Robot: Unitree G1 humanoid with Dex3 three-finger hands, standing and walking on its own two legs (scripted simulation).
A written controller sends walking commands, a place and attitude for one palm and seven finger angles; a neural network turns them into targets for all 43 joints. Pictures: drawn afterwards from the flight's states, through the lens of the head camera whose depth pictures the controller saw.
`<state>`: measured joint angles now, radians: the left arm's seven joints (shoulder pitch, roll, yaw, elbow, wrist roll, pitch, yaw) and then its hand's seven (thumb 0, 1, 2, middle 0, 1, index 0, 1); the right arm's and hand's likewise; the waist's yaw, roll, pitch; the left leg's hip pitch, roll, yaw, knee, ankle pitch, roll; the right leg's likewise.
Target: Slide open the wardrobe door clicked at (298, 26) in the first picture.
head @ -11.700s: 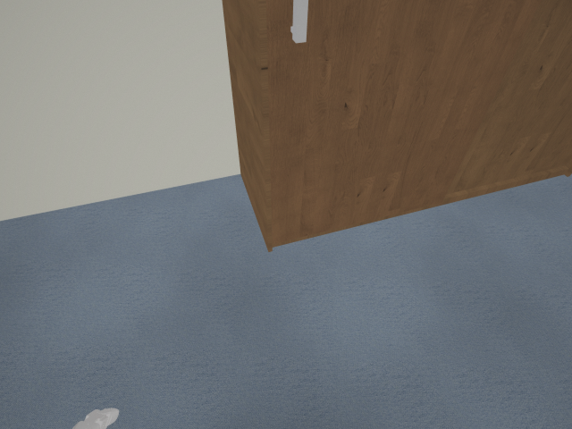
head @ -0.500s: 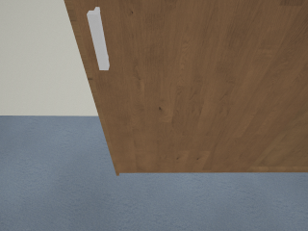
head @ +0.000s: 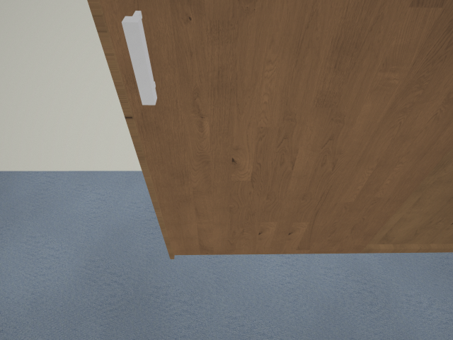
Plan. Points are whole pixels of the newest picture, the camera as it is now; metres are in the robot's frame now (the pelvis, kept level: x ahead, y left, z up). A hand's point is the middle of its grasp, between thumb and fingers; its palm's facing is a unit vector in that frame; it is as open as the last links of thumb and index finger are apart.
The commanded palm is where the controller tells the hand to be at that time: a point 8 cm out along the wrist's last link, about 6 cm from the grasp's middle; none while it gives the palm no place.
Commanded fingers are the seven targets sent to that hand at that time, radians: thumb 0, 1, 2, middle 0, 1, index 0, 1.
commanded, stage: look again from close up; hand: left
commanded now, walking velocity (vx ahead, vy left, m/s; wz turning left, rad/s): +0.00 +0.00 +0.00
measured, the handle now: (143, 59) +0.56 +0.21 +0.22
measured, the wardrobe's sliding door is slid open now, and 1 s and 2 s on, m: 0.00 0.00 0.00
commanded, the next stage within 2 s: shuffle to correct the standing spot in 0.14 s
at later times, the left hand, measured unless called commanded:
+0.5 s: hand out of the picture +0.00 +0.17 -0.19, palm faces +0.13 -0.98 -0.15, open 7.4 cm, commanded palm none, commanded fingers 0.00 0.90 0.90 -0.20 -0.30 -0.20 -0.30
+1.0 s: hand (152, 305) +0.22 +0.18 -0.17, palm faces +0.11 -0.97 -0.22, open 7.3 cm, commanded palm none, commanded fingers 0.00 0.90 0.90 -0.20 -0.30 -0.20 -0.30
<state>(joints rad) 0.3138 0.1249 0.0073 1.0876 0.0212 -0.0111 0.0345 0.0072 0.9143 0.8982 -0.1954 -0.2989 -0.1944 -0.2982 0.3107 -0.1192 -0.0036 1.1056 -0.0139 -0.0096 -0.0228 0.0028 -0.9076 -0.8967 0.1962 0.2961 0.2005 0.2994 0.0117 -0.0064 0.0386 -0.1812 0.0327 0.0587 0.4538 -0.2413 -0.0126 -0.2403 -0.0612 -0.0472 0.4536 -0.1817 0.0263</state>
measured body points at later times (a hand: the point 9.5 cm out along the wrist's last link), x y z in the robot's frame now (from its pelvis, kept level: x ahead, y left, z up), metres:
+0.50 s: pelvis +0.02 +0.01 -0.01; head +0.02 +0.02 +0.44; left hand -0.01 +0.22 -0.17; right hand +0.00 -0.21 -0.16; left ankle +0.00 +0.13 -0.74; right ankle +0.04 -0.14 -0.74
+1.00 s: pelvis +0.13 +0.00 -0.01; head +0.17 -0.02 +0.44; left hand +0.21 +0.23 -0.15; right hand +0.08 -0.21 -0.18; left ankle +0.03 +0.12 -0.69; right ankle +0.19 -0.08 -0.74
